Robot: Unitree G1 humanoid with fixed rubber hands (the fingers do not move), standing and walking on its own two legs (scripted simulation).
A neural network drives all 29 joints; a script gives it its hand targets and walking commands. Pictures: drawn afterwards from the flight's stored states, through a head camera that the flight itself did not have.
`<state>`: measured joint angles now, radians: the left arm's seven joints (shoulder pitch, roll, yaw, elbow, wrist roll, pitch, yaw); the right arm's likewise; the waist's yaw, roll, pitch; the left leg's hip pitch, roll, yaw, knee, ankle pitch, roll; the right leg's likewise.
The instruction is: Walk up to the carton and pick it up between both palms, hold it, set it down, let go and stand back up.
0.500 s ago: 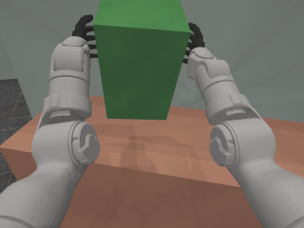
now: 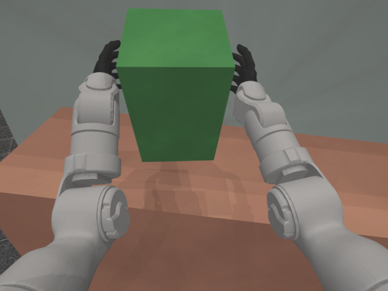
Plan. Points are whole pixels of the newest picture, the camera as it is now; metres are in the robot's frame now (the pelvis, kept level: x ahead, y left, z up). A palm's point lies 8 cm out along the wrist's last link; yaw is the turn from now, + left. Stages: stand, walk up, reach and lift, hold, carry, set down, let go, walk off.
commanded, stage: set down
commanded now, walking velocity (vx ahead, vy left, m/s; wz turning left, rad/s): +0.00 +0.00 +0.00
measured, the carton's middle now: (177, 95) +0.43 -0.02 +0.25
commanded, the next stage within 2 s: none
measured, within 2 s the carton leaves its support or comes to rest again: neither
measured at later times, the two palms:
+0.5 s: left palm (108, 93) +0.40 +0.12 +0.27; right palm (241, 98) +0.39 -0.14 +0.26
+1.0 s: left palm (116, 116) +0.41 +0.11 +0.21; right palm (240, 120) +0.38 -0.15 +0.21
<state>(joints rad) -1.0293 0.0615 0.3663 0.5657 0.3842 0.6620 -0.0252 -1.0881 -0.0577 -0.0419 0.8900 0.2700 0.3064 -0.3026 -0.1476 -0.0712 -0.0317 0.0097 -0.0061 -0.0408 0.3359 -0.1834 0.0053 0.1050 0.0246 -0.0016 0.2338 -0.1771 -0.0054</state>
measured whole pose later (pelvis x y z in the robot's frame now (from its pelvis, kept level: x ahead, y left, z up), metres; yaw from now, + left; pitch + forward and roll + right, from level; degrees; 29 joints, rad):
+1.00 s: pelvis -0.01 +0.00 +0.00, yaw -2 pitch -7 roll +0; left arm -0.94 -0.03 0.41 0.64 0.41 0.51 0.01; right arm -0.94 0.04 -0.29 0.93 -0.03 0.11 -0.19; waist -0.09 -0.08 0.01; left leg -0.03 0.00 0.01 0.30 -0.15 0.01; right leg 0.02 0.01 -0.03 0.26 -0.16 -0.01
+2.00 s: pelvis +0.00 +0.01 +0.00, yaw -4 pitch -4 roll +0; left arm -0.87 -0.07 0.49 0.75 0.44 0.33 0.00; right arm -0.86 0.13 -0.54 0.91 -0.31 0.00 -0.08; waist -0.04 -0.08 0.02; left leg -0.05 0.00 0.06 0.26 -0.14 0.01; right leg -0.03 -0.01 -0.06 0.26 -0.15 -0.01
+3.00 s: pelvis +0.01 +0.01 +0.00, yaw -7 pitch -3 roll +0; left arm -0.80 -0.17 0.54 0.63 0.50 0.22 -0.02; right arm -0.75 0.14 -0.52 0.78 -0.33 -0.08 -0.03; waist -0.02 -0.05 0.08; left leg -0.04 0.00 0.12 0.24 -0.16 0.03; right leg -0.04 -0.01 -0.04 0.25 -0.16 0.00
